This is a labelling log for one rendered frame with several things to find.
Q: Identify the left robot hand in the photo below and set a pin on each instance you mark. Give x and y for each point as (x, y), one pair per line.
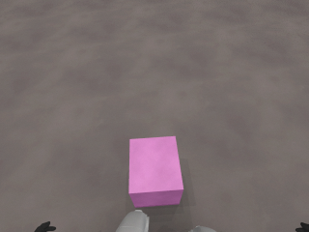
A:
(44, 227)

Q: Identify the carton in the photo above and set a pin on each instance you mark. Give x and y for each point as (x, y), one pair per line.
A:
(155, 177)

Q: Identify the robot left thigh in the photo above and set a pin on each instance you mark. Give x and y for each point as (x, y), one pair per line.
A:
(134, 221)

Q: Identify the right robot hand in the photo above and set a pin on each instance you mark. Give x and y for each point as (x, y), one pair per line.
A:
(304, 228)

